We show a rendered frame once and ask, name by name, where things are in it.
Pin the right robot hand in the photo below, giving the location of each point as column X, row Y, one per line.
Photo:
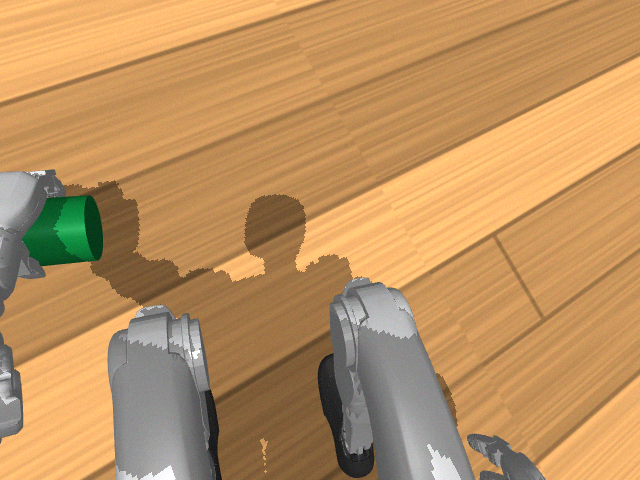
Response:
column 515, row 466

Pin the left robot hand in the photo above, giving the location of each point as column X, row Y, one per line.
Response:
column 22, row 199

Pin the bottle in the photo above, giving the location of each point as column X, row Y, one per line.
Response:
column 68, row 230

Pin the left robot arm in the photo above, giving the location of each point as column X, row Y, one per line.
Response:
column 11, row 401

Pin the right robot foot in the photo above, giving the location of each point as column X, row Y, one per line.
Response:
column 353, row 465

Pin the left robot foot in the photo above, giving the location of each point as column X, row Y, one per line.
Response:
column 214, row 433

